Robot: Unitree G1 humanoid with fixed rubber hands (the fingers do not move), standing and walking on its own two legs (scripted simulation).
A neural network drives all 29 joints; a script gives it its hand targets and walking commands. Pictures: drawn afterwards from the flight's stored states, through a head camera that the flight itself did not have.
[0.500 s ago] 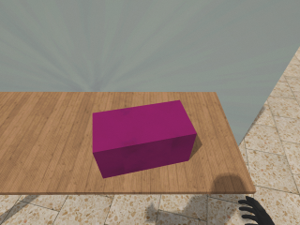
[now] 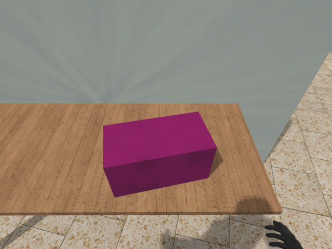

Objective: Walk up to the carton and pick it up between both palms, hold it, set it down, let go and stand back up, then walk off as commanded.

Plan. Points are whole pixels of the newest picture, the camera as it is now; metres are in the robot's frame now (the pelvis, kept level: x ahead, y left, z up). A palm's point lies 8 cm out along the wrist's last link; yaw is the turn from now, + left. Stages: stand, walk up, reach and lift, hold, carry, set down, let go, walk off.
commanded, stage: stand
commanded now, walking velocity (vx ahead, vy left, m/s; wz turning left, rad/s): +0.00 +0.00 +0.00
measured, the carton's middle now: (157, 153) +0.42 +0.06 -0.05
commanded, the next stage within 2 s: walk off in 1.08 s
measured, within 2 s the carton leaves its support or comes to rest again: neither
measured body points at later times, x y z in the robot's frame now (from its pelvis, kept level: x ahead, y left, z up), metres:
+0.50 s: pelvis -0.01 +0.00 +0.00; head -0.04 +0.00 +0.45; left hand +0.06 +0.28 -0.13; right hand +0.14 -0.28 -0.09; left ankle +0.00 +0.12 -0.73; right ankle +0.02 -0.12 -0.73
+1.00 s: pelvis -0.01 +0.00 +0.00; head -0.03 +0.00 +0.45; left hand +0.05 +0.28 -0.13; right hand +0.13 -0.28 -0.10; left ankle +0.00 +0.12 -0.73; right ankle +0.02 -0.12 -0.73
